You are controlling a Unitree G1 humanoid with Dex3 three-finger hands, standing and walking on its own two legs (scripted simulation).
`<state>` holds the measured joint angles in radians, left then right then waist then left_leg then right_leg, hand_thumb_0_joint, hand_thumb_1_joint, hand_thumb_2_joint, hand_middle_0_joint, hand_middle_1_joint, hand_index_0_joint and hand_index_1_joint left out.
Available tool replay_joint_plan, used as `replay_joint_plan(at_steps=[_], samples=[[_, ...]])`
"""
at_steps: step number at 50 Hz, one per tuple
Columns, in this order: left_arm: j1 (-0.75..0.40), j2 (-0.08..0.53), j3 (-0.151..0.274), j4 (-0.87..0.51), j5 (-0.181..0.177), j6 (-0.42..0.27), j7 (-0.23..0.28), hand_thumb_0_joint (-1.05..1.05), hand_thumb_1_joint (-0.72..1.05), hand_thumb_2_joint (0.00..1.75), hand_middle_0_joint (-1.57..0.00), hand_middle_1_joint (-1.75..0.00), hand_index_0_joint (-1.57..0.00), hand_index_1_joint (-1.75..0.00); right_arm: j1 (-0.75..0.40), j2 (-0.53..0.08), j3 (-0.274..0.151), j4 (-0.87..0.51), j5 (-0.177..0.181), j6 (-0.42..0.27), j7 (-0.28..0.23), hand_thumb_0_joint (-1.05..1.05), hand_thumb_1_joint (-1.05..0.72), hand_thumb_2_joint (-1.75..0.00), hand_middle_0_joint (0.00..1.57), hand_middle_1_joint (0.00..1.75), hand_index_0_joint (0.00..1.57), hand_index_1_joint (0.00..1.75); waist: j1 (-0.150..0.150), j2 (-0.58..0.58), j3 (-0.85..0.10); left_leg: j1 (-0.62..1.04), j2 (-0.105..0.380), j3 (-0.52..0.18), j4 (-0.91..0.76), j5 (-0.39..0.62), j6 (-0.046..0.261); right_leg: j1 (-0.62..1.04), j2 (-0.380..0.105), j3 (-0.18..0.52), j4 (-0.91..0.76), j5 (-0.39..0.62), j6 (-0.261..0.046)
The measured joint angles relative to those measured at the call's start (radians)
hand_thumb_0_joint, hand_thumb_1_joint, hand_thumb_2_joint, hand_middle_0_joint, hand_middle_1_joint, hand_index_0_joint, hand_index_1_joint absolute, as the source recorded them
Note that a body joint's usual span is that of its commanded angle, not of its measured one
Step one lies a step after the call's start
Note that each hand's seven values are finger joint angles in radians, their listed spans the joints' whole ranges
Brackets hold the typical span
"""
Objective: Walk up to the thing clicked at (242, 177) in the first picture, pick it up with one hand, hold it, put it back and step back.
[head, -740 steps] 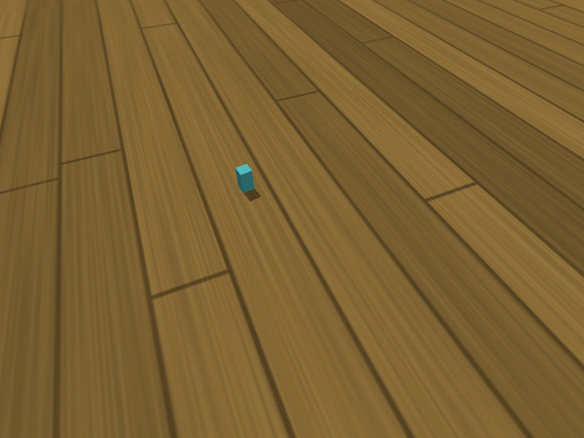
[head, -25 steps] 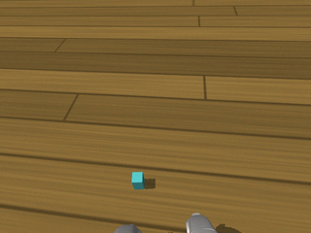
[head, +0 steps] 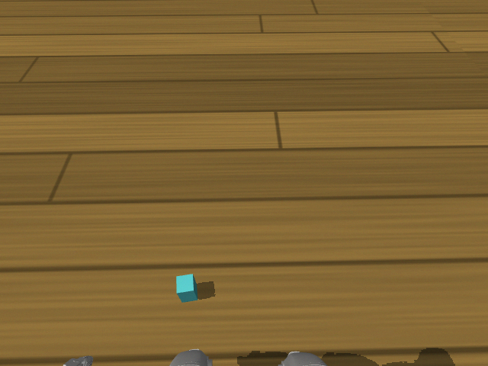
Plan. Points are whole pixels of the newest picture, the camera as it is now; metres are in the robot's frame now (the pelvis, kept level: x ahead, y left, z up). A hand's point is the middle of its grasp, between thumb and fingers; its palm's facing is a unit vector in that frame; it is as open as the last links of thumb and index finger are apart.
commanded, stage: walk up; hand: left
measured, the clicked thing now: (187, 288) +0.45 +0.22 -0.68
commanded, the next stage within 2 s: stand in 1.24 s
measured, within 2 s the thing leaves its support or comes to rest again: neither
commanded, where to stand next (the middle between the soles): +0.08 -0.03 m, yaw +4 degrees
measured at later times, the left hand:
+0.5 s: hand out of the picture +0.13 +0.23 -0.11, palm faces +0.00 -0.94 -0.35, open 7.4 cm
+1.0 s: hand out of the picture +0.11 +0.25 -0.12, palm faces +0.00 -0.95 -0.31, open 7.4 cm
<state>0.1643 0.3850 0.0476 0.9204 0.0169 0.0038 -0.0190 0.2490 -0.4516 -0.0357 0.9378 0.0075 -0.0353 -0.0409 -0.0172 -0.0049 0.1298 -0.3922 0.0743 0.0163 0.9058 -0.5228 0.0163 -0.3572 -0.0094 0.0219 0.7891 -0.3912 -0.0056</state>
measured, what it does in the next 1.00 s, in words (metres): stands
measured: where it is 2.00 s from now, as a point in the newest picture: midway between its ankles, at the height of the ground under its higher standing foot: outside the picture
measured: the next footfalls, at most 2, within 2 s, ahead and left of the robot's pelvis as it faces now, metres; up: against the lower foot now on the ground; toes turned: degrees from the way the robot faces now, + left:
none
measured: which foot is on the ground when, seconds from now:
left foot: down 0.00-1.00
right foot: down 0.00-1.00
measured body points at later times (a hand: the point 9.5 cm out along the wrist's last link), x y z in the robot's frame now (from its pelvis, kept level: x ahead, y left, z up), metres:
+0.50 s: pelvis +0.01 -0.02 +0.03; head +0.03 -0.03 +0.48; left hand +0.13 +0.28 -0.09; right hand +0.10 -0.33 -0.11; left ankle +0.03 +0.14 -0.71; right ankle +0.02 -0.13 -0.71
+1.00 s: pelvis +0.02 +0.00 +0.04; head +0.04 +0.00 +0.49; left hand +0.11 +0.30 -0.10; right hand +0.10 -0.31 -0.09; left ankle +0.03 +0.14 -0.71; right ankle +0.02 -0.13 -0.71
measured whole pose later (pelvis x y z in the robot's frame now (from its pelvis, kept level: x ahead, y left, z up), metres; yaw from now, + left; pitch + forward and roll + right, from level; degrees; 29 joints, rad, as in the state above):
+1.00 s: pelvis +0.02 +0.00 +0.04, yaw +0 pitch -2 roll +0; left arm 0.05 0.34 0.03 1.14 0.00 0.02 -0.03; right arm 0.09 -0.35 0.00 1.14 -0.01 -0.03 -0.01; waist -0.01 -0.01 0.07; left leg -0.15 0.06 0.04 0.37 -0.19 -0.04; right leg -0.15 -0.02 0.01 0.38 -0.20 0.02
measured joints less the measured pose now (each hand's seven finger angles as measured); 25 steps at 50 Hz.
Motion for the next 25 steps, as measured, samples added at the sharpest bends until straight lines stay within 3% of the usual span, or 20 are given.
replay_joint_plan(at_steps=[2, 3, 6, 11, 25], samples=[[-0.011, -0.009, -0.011, 0.006, -0.005, 0.009, 0.000, 0.00, 0.90, 0.89, -0.20, -0.30, -0.20, -0.30, -0.006, 0.006, 0.001, 0.006, -0.002, -0.016, 0.005, 0.01, -0.90, -0.90, 0.20, 0.30, 0.21, 0.30, -0.003, 0.003, -0.011, 0.030, -0.016, 0.012, -0.116, 0.135, -0.004, -0.009, -0.005, 0.004, 0.027, -0.017, 0.010], [-0.021, -0.008, -0.013, 0.012, -0.009, 0.015, 0.001, 0.00, 0.90, 0.89, -0.20, -0.30, -0.21, -0.30, -0.014, 0.020, 0.002, 0.014, -0.008, -0.020, 0.005, 0.01, -0.90, -0.90, 0.20, 0.30, 0.21, 0.30, -0.002, -0.014, -0.011, 0.038, -0.029, 0.023, -0.123, 0.152, -0.019, -0.012, -0.017, 0.015, 0.046, -0.027, 0.014], [-0.045, -0.012, -0.013, 0.036, -0.015, 0.023, 0.006, 0.00, 0.90, 0.89, -0.20, -0.30, -0.21, -0.30, -0.023, 0.050, 0.020, 0.034, -0.016, -0.020, 0.019, 0.01, -0.90, -0.90, 0.20, 0.30, 0.21, 0.30, -0.005, -0.014, -0.029, 0.039, -0.023, 0.018, -0.118, 0.137, -0.037, -0.004, -0.011, 0.011, 0.040, -0.048, -0.011], [-0.069, -0.009, -0.009, 0.076, -0.017, 0.001, 0.001, 0.00, 0.90, 0.89, -0.20, -0.30, -0.20, -0.30, -0.063, 0.089, 0.044, 0.079, -0.011, -0.007, 0.028, 0.01, -0.90, -0.90, 0.21, 0.30, 0.21, 0.30, -0.002, -0.008, -0.043, 0.069, -0.010, 0.003, -0.188, 0.170, -0.062, 0.033, -0.002, -0.010, -0.042, 0.007, 0.004], [-0.139, -0.045, -0.024, 0.174, -0.019, 0.008, 0.003, 0.00, 0.90, 0.89, -0.20, -0.30, -0.20, -0.30, -0.167, 0.066, 0.039, 0.172, -0.008, 0.001, 0.030, 0.01, -0.90, -0.90, 0.20, 0.30, 0.21, 0.30, 0.004, 0.021, -0.050, 0.183, -0.013, 0.008, -0.420, 0.287, -0.072, 0.132, -0.002, -0.013, -0.240, 0.105, 0.001]])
